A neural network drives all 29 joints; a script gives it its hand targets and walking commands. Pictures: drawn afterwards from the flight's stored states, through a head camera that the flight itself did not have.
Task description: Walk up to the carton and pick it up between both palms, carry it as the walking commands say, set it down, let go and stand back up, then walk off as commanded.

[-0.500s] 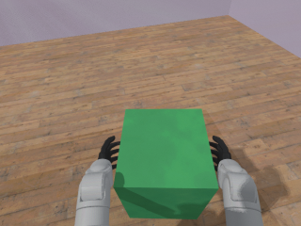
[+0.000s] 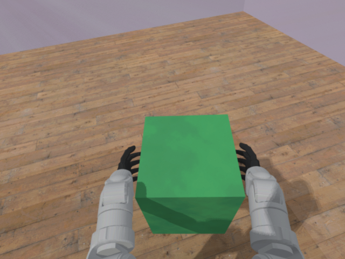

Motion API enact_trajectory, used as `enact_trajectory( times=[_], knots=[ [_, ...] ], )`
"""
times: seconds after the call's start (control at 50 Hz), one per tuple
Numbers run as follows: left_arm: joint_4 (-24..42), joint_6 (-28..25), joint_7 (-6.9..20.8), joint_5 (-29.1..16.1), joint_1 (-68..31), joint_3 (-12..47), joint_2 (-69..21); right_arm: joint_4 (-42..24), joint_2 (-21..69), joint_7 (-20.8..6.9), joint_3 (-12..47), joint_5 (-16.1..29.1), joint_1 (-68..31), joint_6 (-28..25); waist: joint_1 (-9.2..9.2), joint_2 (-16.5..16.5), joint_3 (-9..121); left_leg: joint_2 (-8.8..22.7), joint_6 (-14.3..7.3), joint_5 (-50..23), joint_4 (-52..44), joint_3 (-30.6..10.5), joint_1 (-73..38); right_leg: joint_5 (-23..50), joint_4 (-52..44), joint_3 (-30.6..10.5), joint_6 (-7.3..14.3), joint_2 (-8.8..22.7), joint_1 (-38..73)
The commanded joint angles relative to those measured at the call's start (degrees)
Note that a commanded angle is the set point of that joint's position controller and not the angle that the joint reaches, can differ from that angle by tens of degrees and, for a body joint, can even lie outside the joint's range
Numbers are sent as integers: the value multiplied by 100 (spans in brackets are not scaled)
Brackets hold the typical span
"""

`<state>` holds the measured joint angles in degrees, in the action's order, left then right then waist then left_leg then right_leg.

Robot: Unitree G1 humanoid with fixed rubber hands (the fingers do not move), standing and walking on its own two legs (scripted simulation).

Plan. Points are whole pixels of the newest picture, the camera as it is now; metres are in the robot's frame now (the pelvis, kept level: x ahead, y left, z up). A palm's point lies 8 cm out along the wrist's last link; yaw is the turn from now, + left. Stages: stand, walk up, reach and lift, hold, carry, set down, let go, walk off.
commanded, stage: set down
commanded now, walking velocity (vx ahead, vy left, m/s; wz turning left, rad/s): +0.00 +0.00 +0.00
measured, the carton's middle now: (187, 178) +0.35 +0.00 -0.05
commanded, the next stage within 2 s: none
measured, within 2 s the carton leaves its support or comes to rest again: neither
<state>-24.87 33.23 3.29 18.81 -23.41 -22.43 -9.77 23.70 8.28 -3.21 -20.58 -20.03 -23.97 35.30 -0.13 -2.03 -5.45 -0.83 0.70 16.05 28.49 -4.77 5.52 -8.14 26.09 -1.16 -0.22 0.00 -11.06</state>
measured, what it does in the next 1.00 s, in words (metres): lowers itself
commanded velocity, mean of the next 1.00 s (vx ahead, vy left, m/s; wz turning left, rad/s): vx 0.00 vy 0.00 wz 0.00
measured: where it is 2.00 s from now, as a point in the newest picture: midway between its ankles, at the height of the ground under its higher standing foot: outside the picture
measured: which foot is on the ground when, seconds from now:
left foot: down 0.00-1.00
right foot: down 0.00-1.00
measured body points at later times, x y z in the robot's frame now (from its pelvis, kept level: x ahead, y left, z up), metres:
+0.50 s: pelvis +0.01 +0.00 -0.02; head +0.13 -0.02 +0.41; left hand +0.35 +0.15 -0.07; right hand +0.35 -0.17 -0.07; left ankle +0.01 +0.13 -0.74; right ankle +0.08 -0.12 -0.74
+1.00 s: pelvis -0.03 +0.00 -0.10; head +0.16 -0.03 +0.31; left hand +0.38 +0.15 -0.16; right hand +0.38 -0.17 -0.16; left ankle +0.01 +0.13 -0.74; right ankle +0.08 -0.12 -0.74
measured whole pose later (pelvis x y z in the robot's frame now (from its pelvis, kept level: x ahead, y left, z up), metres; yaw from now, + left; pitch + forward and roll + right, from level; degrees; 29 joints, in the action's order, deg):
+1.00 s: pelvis -0.03 +0.00 -0.10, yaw +0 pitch +31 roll +1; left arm -29.1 16.6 1.8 13.8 -34.2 -27.1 -8.3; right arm 27.7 6.0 -1.9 -22.9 -17.4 -35.3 19.6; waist 0.0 -3.1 7.8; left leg -2.9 1.5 25.2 63.6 -3.5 69.1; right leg -15.3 59.3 -2.6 -0.8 0.0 -74.7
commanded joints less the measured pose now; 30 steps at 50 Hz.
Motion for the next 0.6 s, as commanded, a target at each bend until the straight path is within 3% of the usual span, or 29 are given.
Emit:
enact_trajectory(
  times=[0.0,0.1,0.16,0.24,0.38,0.58],
  knots=[
    [-495,-248,1182,-1002,-3069,2698,-5075,369,4770,-1223,2576,960,-2820,-299,-143,30,1114,-258,-251,715,-1089,38,2097,-365,-101,15,97,-494,1813],
    [-449,-572,1108,-779,-2528,2517,-4930,211,4754,-1155,2615,910,-2433,-595,-102,241,1665,-390,-169,-384,-693,39,1921,629,8,-46,78,-460,1564],
    [-163,-875,1057,-840,-2289,2788,-4913,-46,4774,-1117,2906,1016,-2199,-889,-86,272,2271,-470,-122,-969,-426,38,1924,1376,214,-91,60,-464,1512],
    [-10,-1239,1030,-935,-2039,3099,-4953,-273,4716,-1077,3263,1127,-2094,-1276,-10,221,2874,-559,-74,-1343,-121,43,2143,1855,521,-136,45,-492,1253],
    [-170,-1623,1060,-986,-2100,3253,-4933,-11,4650,-1016,3275,1034,-2033,-1696,-131,126,3291,-621,-32,-1332,385,74,2881,1777,1004,-137,89,-564,425],
    [-442,-1908,1063,-1017,-2618,3216,-4888,349,4753,-1011,3248,1003,-2535,-1960,-82,127,4021,-681,-32,-978,1184,202,4153,1574,1832,-103,85,-605,-548]
  ],
)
